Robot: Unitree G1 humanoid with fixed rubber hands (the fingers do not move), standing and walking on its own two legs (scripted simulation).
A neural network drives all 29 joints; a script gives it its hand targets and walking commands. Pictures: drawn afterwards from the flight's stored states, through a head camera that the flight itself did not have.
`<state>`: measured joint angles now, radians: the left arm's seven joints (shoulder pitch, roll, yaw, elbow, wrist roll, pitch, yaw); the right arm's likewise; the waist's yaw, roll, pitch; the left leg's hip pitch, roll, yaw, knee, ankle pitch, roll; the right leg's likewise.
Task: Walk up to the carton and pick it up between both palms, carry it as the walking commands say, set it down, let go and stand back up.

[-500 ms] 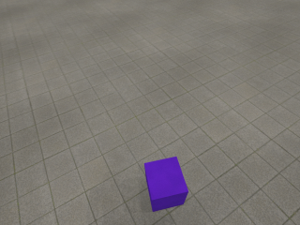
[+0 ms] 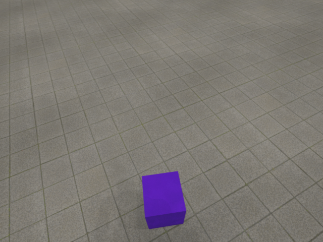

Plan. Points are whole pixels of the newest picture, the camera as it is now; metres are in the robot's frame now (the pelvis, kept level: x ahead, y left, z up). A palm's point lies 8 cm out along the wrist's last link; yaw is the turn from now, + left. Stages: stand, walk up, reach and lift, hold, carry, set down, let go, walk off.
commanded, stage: walk up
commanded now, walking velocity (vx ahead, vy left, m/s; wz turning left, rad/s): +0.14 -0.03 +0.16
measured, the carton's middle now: (163, 200) +0.43 +0.01 -0.65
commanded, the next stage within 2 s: stand in 0.42 s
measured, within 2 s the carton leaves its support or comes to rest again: neither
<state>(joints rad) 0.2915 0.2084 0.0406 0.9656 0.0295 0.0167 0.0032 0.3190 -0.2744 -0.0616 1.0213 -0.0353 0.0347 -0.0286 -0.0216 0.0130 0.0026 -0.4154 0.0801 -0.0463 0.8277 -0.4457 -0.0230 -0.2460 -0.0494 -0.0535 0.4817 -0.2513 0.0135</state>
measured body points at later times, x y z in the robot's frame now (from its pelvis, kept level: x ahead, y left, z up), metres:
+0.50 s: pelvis +0.03 -0.01 +0.01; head +0.04 +0.00 +0.46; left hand +0.02 +0.21 -0.16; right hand +0.09 -0.24 -0.15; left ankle +0.01 +0.08 -0.74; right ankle +0.00 -0.13 -0.74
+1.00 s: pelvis +0.01 -0.02 -0.02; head +0.09 -0.01 +0.42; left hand +0.14 +0.21 -0.15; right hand +0.17 -0.22 -0.15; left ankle +0.02 +0.09 -0.74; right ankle +0.00 -0.13 -0.74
